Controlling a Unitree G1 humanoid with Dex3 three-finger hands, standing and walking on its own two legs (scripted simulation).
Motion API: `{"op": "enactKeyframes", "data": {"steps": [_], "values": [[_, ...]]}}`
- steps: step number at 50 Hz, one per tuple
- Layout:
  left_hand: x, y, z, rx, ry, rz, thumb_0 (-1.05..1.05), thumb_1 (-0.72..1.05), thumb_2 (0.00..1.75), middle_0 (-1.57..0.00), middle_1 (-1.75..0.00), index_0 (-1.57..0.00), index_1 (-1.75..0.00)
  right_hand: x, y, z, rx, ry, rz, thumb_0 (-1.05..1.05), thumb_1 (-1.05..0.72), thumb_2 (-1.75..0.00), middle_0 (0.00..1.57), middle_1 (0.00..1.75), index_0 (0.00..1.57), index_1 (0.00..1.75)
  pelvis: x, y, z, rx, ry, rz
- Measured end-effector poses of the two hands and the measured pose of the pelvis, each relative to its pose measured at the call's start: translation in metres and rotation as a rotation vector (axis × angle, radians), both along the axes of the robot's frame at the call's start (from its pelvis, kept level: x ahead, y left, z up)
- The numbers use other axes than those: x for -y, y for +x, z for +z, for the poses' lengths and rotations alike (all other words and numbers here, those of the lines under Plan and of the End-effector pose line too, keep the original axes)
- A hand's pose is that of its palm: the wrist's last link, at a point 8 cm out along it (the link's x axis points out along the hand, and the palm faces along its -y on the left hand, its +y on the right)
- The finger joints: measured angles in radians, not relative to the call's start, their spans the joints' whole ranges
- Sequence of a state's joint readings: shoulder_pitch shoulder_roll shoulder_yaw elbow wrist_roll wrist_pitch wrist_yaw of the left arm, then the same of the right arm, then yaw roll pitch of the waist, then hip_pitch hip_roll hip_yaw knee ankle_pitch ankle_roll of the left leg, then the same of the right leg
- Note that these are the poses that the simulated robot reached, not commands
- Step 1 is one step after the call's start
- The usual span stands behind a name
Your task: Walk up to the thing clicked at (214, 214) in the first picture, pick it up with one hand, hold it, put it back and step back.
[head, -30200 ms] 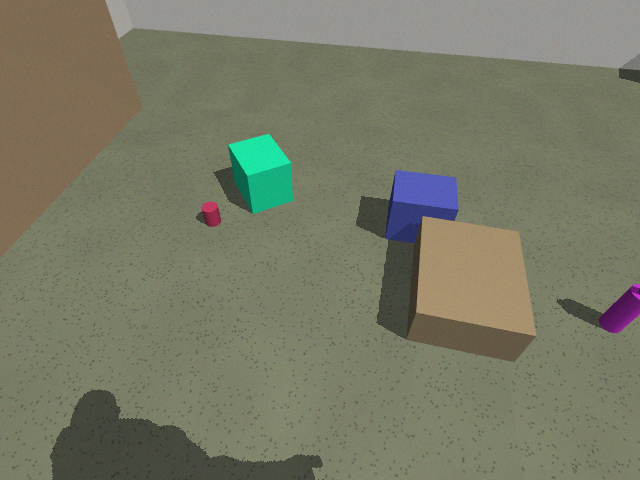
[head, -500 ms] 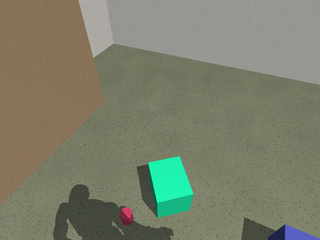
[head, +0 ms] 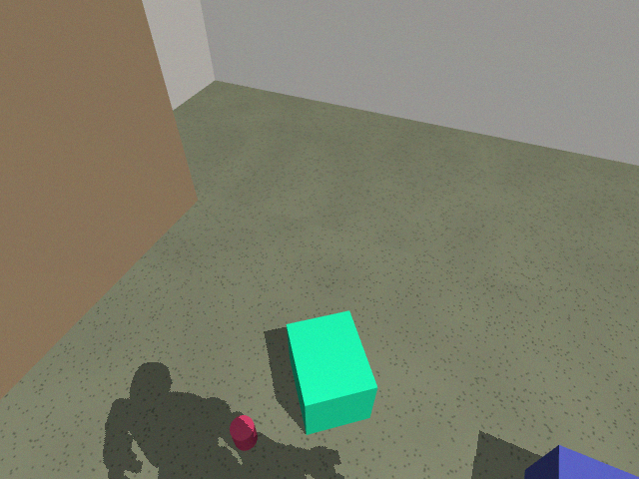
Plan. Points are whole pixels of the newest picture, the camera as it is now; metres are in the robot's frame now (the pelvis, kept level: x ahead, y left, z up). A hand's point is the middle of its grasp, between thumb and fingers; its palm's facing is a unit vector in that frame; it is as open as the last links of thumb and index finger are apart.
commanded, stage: stand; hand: left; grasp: from above
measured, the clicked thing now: (243, 433) +0.44 +0.22 -0.74
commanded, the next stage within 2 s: step back in 1.04 s
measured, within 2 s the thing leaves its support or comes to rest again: neither
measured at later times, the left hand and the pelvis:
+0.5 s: hand out of the picture +0.07 +0.25 -0.16, palm faces +0.02 -0.94 -0.34, open 7.3 cm; pelvis +0.00 +0.00 +0.00, yaw +0 degrees
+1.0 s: hand out of the picture +0.08 +0.24 -0.15, palm faces +0.00 -0.94 -0.34, open 7.3 cm; pelvis +0.01 -0.01 +0.00, yaw +0 degrees
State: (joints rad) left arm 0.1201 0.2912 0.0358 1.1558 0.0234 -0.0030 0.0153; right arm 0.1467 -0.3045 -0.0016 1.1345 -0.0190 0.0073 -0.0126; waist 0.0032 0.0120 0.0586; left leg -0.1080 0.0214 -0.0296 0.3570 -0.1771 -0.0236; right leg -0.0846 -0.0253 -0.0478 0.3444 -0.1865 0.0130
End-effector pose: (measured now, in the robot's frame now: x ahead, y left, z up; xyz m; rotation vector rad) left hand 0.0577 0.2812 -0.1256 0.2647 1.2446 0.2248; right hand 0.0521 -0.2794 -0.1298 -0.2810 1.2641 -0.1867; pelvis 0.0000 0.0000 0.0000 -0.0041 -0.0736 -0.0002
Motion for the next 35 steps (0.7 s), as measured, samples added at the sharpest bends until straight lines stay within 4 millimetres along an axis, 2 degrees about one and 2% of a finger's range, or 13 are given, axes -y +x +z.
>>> {"op": "enactKeyframes", "data": {"steps": [11, 35], "values": [[-0.002, 0.004, 0.0, -0.006, -0.002, 0.001, 0.0, 0.91, 0.9, -0.2, -0.3, -0.21, -0.3, -0.002, 0.009, 0.001, 0.011, 0.001, 0.003, 0.0, -0.9, -0.9, 0.21, 0.3, 0.2, 0.3, -0.001, 0.004, 0.001, -0.004, 0.002, -0.003], [-0.011, 0.008, 0.006, -0.004, 0.024, -0.016, 0.0, 0.91, 0.9, -0.2, -0.3, -0.21, -0.3, 0.012, 0.016, 0.006, 0.015, -0.019, 0.008, 0.0, -0.9, -0.9, 0.21, 0.3, 0.2, 0.3, 0.001, 0.006, 0.001, -0.015, 0.003, -0.005]]}}
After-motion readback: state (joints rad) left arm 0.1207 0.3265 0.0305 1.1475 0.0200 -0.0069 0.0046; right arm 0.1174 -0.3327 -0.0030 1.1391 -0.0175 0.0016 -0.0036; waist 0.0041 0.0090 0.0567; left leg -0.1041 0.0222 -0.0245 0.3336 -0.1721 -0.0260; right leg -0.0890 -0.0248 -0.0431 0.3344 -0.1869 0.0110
